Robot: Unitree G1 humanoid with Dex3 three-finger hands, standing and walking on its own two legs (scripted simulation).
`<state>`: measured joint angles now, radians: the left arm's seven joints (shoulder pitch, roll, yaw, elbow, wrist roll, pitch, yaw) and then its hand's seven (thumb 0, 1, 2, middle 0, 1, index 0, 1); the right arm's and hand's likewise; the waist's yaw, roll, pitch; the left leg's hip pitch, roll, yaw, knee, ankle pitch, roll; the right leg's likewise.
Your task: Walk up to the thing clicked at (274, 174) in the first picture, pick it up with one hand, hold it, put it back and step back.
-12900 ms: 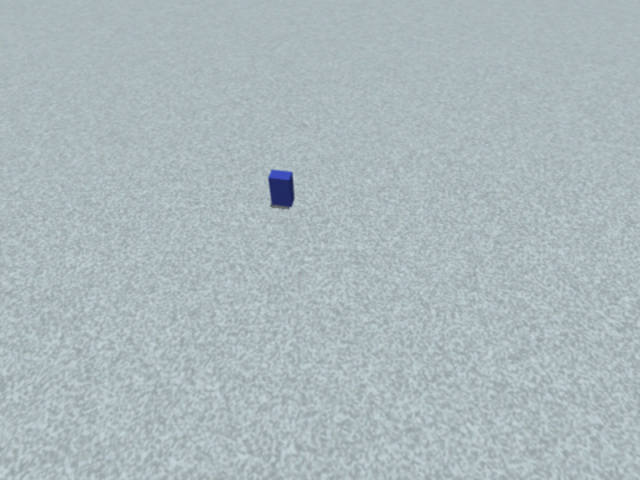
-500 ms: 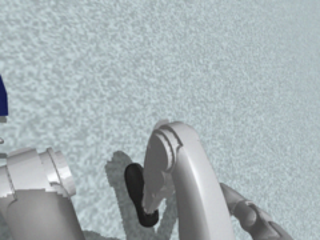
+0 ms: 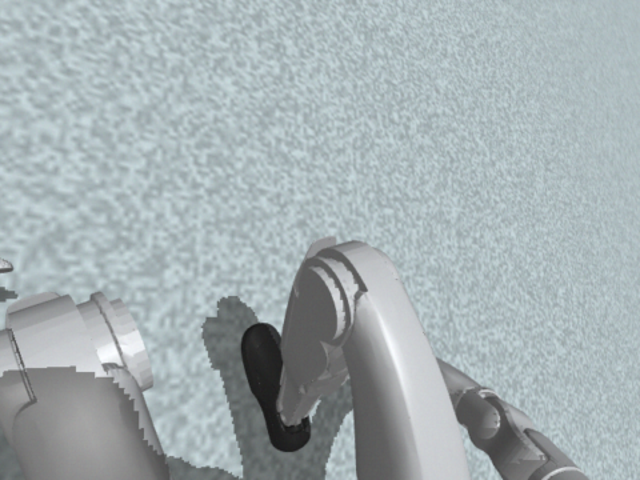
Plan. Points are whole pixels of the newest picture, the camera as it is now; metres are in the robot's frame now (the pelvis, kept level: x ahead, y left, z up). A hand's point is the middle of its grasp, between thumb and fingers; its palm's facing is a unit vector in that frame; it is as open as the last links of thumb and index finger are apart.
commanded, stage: rest palm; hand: left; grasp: from the side
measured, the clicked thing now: out of the picture +0.47 +0.29 -0.20
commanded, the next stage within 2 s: close in 0.16 s
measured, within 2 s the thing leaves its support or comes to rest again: leaves its support in 1.56 s
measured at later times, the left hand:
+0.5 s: hand out of the picture +0.44 +0.30 -0.17, palm faces +0.40 -0.91 -0.02, open 14.9 cm
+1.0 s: hand out of the picture +0.44 +0.30 -0.18, palm faces +0.40 -0.92 -0.02, open 9.3 cm
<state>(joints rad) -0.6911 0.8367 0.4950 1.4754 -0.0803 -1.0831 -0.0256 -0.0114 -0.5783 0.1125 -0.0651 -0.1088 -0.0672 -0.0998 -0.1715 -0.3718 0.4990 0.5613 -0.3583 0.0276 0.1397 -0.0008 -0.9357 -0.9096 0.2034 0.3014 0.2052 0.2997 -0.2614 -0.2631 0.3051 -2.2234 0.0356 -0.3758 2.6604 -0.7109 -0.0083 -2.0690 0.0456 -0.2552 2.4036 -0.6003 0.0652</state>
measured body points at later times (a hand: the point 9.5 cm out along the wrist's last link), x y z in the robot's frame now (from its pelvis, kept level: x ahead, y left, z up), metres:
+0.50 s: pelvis +0.00 +0.00 +0.00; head +0.23 +0.19 +0.33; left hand +0.41 +0.35 -0.17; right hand +0.16 -0.24 -0.04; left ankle +0.08 +0.13 -0.25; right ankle +0.14 -0.12 -0.25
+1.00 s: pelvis +0.00 +0.00 +0.00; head +0.24 +0.20 +0.33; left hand +0.42 +0.35 -0.17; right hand +0.17 -0.24 -0.03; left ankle +0.08 +0.13 -0.25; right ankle +0.14 -0.12 -0.25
